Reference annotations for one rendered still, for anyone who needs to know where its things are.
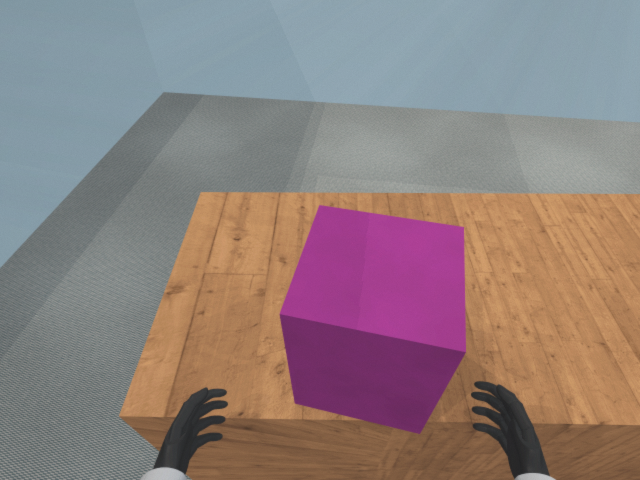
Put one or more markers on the pedestal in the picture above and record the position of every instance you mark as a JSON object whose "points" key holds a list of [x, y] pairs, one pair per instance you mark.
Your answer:
{"points": [[552, 309]]}

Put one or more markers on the robot right hand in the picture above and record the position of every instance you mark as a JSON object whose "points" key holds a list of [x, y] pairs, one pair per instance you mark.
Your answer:
{"points": [[517, 435]]}

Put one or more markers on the robot left hand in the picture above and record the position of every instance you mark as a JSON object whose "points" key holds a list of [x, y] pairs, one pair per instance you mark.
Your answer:
{"points": [[181, 440]]}

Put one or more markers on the carton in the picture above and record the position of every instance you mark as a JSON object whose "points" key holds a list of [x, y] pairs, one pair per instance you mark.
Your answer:
{"points": [[374, 319]]}

